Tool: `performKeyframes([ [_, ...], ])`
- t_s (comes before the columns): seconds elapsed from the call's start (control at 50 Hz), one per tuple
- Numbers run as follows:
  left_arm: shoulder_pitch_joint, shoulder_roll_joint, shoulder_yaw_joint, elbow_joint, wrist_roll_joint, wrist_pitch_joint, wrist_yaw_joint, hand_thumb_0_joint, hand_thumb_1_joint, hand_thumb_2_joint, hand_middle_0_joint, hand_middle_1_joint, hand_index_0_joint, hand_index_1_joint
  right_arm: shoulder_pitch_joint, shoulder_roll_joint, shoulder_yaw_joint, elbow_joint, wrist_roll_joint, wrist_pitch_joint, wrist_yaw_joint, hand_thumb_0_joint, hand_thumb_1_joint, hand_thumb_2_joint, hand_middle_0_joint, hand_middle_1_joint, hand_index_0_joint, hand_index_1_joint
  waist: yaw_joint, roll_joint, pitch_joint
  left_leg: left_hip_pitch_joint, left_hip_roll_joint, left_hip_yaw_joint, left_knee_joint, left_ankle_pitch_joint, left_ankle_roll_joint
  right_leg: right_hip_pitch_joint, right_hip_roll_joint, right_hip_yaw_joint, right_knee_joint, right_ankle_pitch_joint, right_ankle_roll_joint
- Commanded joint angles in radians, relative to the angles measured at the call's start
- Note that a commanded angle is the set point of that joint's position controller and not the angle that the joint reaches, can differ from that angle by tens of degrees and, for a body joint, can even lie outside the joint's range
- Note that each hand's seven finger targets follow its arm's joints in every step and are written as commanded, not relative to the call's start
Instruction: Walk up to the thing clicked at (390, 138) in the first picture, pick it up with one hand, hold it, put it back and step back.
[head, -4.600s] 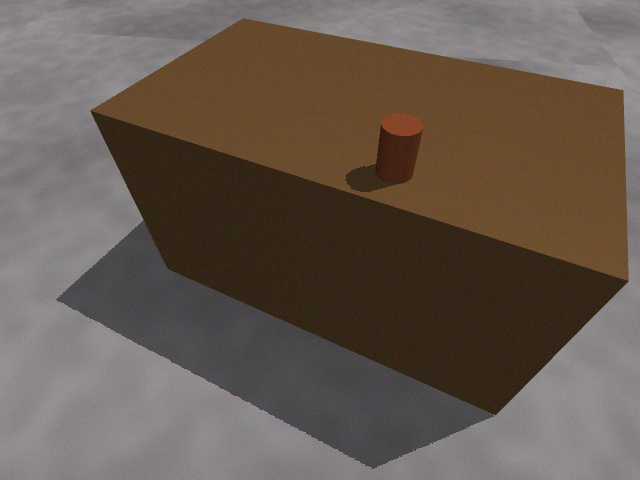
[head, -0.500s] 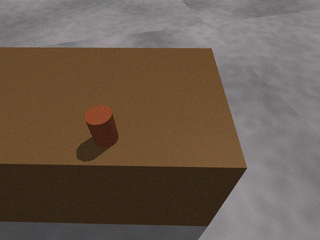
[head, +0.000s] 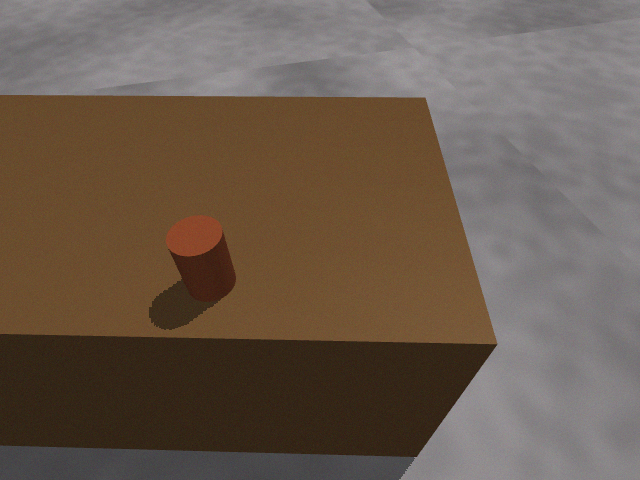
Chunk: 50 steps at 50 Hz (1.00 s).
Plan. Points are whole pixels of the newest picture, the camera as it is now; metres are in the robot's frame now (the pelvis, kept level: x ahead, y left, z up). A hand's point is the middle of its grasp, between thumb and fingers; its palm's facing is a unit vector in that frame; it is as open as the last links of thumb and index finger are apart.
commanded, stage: stand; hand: left
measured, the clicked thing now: (203, 259) +0.45 +0.22 -0.02
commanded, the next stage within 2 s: rise first in 1.56 s
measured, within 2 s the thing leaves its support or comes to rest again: neither
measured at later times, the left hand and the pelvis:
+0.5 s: hand out of the picture +0.07 +0.25 -0.16, palm faces -0.02 -0.94 -0.34, open 7.4 cm; pelvis +0.00 +0.00 +0.00, yaw +0 degrees
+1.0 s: hand out of the picture +0.07 +0.25 -0.16, palm faces -0.02 -0.94 -0.34, open 7.4 cm; pelvis +0.00 +0.00 +0.00, yaw +0 degrees
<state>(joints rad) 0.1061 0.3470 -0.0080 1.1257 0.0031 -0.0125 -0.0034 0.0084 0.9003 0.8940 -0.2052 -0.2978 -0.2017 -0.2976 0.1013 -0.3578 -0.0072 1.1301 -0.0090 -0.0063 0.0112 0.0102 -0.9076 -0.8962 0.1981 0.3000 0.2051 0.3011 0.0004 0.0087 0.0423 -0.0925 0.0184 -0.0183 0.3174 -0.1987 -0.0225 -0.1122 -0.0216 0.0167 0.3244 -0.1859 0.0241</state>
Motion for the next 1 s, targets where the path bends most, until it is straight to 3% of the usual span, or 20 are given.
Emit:
performKeyframes([
  [0.0, -0.037, 0.222, 0.045, -0.054, 0.003, -0.020, 0.016, 0.000, 0.900, 0.900, -0.200, -0.300, -0.200, -0.300, -0.034, -0.210, -0.036, -0.058, 0.001, -0.019, -0.017, 0.000, -0.900, -0.900, 0.200, 0.300, 0.200, 0.300, -0.003, -0.015, -0.059, 0.000, 0.109, -0.065, -0.040, 0.180, 0.035, 0.009, -0.105, 0.067, -0.044, 0.179, -0.035],
  [0.2, -0.035, 0.217, 0.043, -0.062, 0.006, -0.021, 0.016, 0.000, 0.900, 0.900, -0.200, -0.300, -0.200, -0.300, -0.047, -0.212, -0.039, -0.065, 0.002, -0.021, -0.018, 0.000, -0.900, -0.900, 0.200, 0.300, 0.200, 0.300, -0.001, -0.010, -0.089, 0.027, 0.117, -0.065, -0.032, 0.238, 0.038, 0.022, -0.105, 0.061, -0.032, 0.224, -0.039],
  [0.24, -0.037, 0.223, 0.047, -0.060, 0.004, -0.019, 0.017, 0.000, 0.900, 0.900, -0.200, -0.300, -0.200, -0.300, -0.034, -0.210, -0.038, -0.060, 0.002, -0.021, -0.018, 0.000, -0.900, -0.900, 0.200, 0.300, 0.200, 0.300, -0.004, -0.005, -0.080, 0.006, 0.109, -0.059, -0.041, 0.192, 0.039, 0.034, -0.107, 0.067, -0.038, 0.199, -0.039],
  [0.46, -0.028, 0.221, 0.049, -0.057, 0.004, -0.017, 0.014, 0.000, 0.900, 0.900, -0.200, -0.300, -0.200, -0.301, -0.034, -0.208, -0.036, -0.063, 0.001, -0.021, -0.017, 0.000, -0.900, -0.900, 0.200, 0.300, 0.200, 0.300, 0.000, -0.008, -0.061, -0.004, 0.105, -0.064, -0.053, 0.150, 0.039, 0.018, -0.103, 0.064, -0.042, 0.148, -0.039],
  [0.64, -0.022, 0.223, 0.049, -0.061, 0.004, -0.017, 0.015, 0.000, 0.900, 0.900, -0.200, -0.300, -0.200, -0.301, -0.023, -0.209, -0.037, -0.066, 0.002, -0.024, -0.019, 0.000, -0.900, -0.900, 0.200, 0.300, 0.200, 0.300, -0.001, -0.018, -0.078, 0.020, 0.110, -0.062, -0.037, 0.226, 0.040, 0.033, -0.109, 0.068, -0.031, 0.215, -0.041],
  [0.78, -0.020, 0.218, 0.047, -0.058, 0.004, -0.015, 0.016, 0.000, 0.900, 0.900, -0.200, -0.300, -0.200, -0.301, -0.029, -0.209, -0.035, -0.064, 0.003, -0.018, -0.017, 0.000, -0.900, -0.900, 0.200, 0.300, 0.200, 0.300, 0.000, -0.012, -0.049, -0.006, 0.103, -0.064, -0.050, 0.151, 0.035, 0.018, -0.102, 0.063, -0.050, 0.145, -0.039],
  [0.98, -0.016, 0.223, 0.047, -0.067, 0.006, -0.020, 0.016, 0.000, 0.900, 0.900, -0.200, -0.300, -0.200, -0.301, -0.019, -0.212, -0.036, -0.068, 0.001, -0.020, -0.019, 0.000, -0.900, -0.900, 0.200, 0.300, 0.200, 0.300, -0.002, -0.002, -0.078, 0.014, 0.110, -0.061, -0.035, 0.197, 0.041, 0.031, -0.110, 0.069, -0.042, 0.205, -0.039],
])
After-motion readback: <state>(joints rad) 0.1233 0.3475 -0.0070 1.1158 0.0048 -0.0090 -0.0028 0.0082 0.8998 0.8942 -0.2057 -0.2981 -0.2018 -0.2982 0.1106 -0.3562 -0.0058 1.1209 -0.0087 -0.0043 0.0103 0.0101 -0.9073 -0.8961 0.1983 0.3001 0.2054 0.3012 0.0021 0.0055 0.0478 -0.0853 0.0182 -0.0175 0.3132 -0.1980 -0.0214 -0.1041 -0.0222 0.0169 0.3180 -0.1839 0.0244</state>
